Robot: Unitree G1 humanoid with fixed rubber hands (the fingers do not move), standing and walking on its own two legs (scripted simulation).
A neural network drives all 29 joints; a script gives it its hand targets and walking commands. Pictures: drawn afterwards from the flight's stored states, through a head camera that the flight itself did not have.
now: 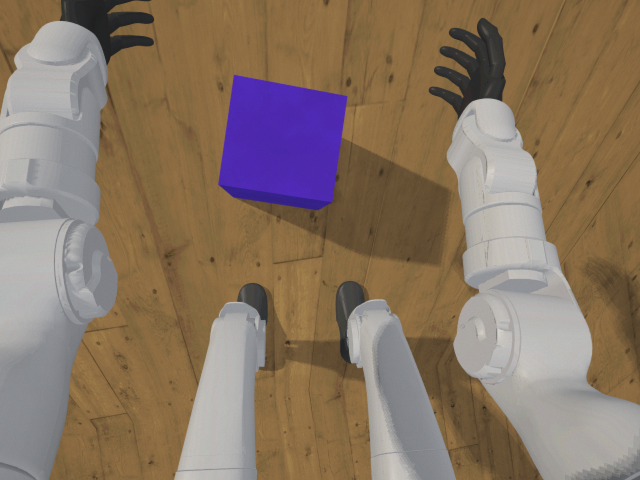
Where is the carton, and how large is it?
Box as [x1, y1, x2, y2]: [218, 75, 346, 209]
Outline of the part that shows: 234,75 218,184 234,197 318,209 331,202 346,96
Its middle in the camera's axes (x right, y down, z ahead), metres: -0.08 -0.19 +0.84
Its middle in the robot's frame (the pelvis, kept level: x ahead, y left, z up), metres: +0.53 +0.02 -0.53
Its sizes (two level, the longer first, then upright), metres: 0.210 0.200 0.250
